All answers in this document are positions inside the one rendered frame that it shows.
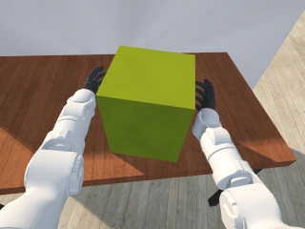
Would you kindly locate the robot left forearm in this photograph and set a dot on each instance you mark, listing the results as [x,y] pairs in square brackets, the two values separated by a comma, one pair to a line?
[71,127]

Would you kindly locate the table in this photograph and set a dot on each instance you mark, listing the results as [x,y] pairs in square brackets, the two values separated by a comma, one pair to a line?
[34,89]

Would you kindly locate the robot right forearm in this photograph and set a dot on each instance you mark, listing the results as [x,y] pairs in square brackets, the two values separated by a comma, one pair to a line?
[229,169]

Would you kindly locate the robot right hand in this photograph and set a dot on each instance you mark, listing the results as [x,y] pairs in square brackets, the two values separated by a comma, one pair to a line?
[208,101]

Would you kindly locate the robot right upper arm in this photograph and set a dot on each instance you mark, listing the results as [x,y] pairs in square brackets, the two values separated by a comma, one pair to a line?
[250,206]

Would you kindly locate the robot left hand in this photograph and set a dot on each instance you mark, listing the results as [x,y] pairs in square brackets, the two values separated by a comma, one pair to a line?
[92,83]

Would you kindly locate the carton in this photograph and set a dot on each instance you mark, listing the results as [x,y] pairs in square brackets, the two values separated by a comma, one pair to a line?
[146,101]

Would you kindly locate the robot left upper arm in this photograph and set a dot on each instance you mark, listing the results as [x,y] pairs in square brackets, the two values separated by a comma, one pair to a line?
[52,178]

